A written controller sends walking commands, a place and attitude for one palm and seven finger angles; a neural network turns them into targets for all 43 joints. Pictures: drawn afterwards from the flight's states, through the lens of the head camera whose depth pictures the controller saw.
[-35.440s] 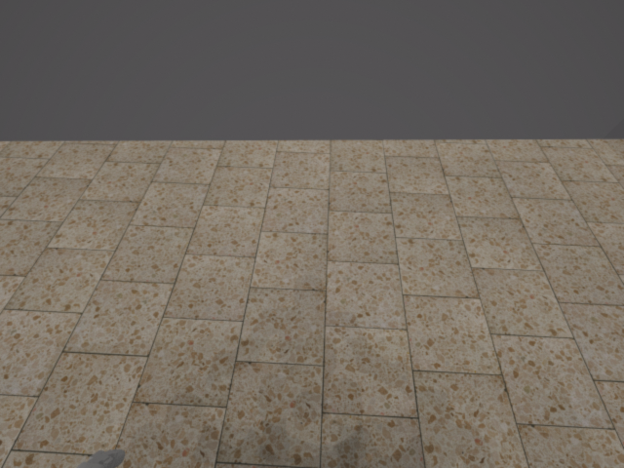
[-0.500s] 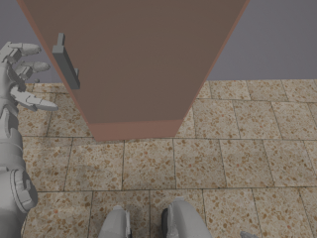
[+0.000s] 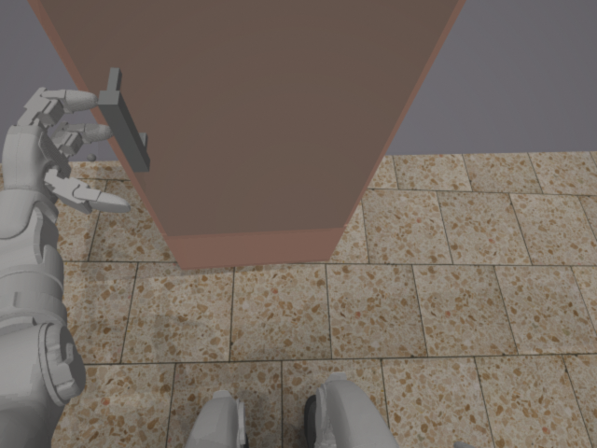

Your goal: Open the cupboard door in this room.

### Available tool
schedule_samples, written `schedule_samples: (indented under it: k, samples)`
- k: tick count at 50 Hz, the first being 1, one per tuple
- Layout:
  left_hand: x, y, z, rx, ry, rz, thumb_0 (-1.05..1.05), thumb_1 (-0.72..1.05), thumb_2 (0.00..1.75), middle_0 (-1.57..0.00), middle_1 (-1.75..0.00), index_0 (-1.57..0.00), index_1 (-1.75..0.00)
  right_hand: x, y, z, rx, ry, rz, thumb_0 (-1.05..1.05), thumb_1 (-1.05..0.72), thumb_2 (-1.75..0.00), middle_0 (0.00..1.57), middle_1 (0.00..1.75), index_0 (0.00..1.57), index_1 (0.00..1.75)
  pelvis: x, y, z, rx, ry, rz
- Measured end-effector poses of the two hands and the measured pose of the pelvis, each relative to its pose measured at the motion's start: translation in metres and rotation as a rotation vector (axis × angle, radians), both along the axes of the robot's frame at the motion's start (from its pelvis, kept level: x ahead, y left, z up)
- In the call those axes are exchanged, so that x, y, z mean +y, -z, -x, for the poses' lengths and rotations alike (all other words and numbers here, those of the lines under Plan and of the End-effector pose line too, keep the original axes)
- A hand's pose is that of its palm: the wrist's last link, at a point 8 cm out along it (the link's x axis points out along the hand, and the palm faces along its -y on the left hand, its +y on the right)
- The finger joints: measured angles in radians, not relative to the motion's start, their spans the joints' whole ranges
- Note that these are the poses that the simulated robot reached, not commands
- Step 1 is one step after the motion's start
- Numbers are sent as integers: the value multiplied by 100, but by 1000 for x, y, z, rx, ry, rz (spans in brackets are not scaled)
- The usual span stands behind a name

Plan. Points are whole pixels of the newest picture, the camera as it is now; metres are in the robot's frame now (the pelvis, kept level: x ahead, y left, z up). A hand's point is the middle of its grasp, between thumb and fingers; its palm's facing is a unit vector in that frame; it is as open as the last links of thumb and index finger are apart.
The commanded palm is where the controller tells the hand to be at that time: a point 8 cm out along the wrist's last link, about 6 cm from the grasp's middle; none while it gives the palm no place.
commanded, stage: slide the fingers in behind the handle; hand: left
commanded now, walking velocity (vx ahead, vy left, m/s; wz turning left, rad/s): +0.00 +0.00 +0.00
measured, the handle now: (129, 123) +0.52 +0.21 +0.05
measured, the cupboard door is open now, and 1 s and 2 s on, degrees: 0 0 0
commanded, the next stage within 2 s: close the thumb around the handle in 1.20 s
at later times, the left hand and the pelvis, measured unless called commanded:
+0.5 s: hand (122, 155) +0.47 +0.21 +0.05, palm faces +0.03 -1.00 -0.02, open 14.0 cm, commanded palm +0.45 +0.25 +0.05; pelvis +0.00 +0.00 +0.00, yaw +0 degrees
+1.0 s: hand (142, 154) +0.48 +0.18 +0.05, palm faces +0.04 -1.00 -0.03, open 14.0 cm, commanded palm +0.45 +0.23 +0.05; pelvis +0.00 -0.01 +0.00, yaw +1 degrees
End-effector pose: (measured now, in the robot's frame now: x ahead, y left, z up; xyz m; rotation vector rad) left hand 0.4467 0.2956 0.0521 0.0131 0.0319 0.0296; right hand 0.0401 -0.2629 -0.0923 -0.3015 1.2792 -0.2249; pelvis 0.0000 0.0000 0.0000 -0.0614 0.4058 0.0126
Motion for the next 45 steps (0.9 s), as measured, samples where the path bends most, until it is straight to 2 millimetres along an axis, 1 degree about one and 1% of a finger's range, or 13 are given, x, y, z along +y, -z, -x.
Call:
schedule_samples:
  k: [4,8,13,21,35,45]
  samples:
    - [-2,0,0,-5,-4,-10,-1,-50,30,-30,-120,-30,-120,1,1,1,4,-3,-5,1,-91,-90,20,30,20,30,-1,0,0,-1,-3,-1]
    - [-9,-4,-1,-23,5,-12,-1,-50,30,-30,-120,-30,-120,2,3,2,13,-5,-14,1,-91,-90,20,30,20,30,-1,0,-1,0,-5,-2]
    - [-16,0,-2,3,7,1,-1,-50,30,-30,-120,-30,-120,2,3,0,9,-3,-19,1,-91,-90,20,30,20,30,-2,-1,-1,-2,-5,-5]
    - [-30,0,-4,-12,6,-2,-1,-50,30,-30,-120,-30,-120,2,4,-3,-4,-3,-28,1,-91,-90,20,30,20,30,-3,-1,-2,-4,-4,-8]
    - [-47,0,-2,-11,4,-9,-1,-50,30,-30,-120,-30,-120,0,6,-5,-16,-4,-42,1,-91,-90,20,30,20,30,-7,-2,-2,-10,-5,-17]
    - [-61,1,-6,-19,4,-11,-1,-50,30,-30,-120,-30,-120,-3,9,-4,-20,-7,-44,1,-91,-90,20,30,20,30,-8,0,0,-7,-5,-20]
